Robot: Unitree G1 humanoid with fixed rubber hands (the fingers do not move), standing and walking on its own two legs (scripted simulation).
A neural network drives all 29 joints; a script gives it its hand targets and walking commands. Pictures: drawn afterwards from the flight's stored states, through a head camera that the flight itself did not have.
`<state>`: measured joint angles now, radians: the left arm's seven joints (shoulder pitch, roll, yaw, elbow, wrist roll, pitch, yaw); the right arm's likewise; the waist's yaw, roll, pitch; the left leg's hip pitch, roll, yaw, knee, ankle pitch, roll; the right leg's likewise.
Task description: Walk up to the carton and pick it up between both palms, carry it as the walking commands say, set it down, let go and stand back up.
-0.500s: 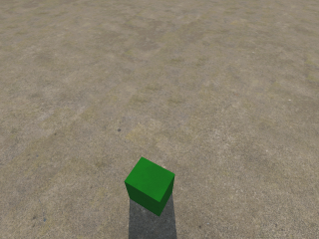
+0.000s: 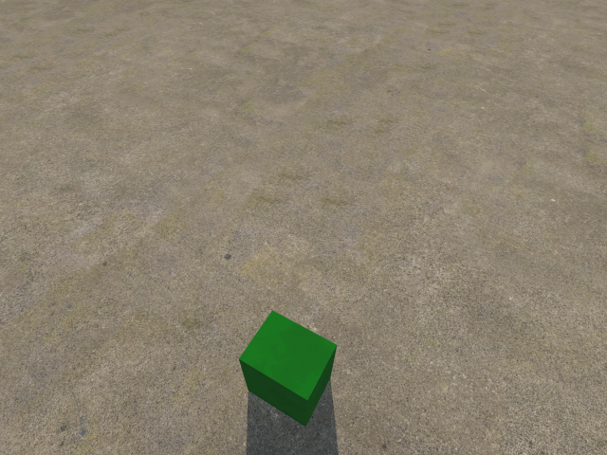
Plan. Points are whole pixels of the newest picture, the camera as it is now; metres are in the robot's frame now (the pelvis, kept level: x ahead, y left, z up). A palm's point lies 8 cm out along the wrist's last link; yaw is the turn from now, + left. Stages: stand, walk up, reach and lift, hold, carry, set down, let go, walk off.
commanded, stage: walk up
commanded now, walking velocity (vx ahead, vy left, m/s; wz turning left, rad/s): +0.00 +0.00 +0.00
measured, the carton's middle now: (289, 369) +0.46 +0.06 -0.65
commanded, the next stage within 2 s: none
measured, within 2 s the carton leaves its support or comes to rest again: neither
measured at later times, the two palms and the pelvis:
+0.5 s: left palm out of the picture +0.02 +0.41 -0.13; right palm out of the picture +0.06 -0.17 -0.14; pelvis +0.02 +0.11 -0.02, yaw -10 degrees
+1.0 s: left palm (63, 362) +0.27 +0.40 -0.12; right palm out of the picture +0.01 -0.02 -0.14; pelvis +0.10 +0.21 +0.00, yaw -24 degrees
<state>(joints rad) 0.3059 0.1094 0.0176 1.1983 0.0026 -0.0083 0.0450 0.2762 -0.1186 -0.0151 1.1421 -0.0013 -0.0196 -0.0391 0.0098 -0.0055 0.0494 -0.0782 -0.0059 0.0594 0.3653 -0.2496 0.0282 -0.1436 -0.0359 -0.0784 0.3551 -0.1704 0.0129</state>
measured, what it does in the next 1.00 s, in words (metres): steps to the left, turning right: left foot, then right foot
